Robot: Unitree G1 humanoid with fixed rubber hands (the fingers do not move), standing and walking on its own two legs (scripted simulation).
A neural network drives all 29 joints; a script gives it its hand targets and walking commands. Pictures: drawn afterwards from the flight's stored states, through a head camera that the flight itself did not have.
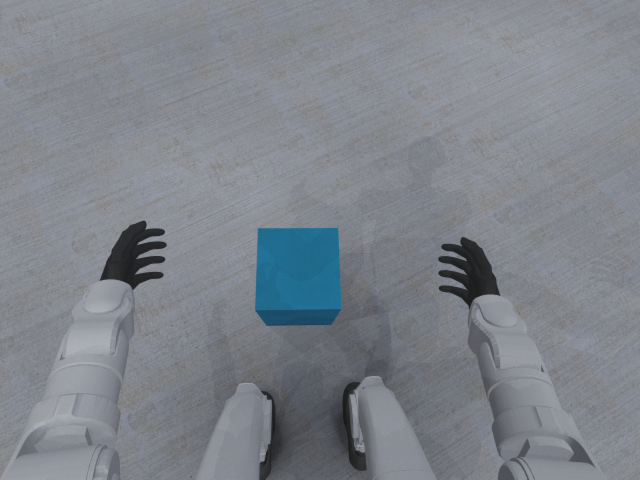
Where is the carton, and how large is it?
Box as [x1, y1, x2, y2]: [255, 228, 340, 325]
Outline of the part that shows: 258,228 255,310 266,325 330,324 340,310 337,228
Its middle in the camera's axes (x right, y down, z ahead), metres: -0.05 +0.11 +0.98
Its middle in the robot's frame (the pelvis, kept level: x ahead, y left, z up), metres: +0.46 +0.02 -0.55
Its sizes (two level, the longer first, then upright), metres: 0.184 0.182 0.288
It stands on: the floor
